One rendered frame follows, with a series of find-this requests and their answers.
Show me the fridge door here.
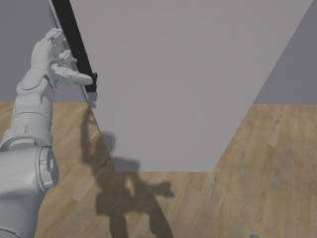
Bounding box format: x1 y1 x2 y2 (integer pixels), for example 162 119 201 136
49 0 313 173

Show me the left robot forearm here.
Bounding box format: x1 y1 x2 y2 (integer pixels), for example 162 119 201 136
0 68 56 153

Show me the handle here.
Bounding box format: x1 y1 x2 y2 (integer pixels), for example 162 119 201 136
52 0 98 93

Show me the left robot hand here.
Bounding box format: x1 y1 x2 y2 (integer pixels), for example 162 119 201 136
31 28 93 86

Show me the left robot upper arm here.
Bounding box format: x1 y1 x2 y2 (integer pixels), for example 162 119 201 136
0 146 59 238

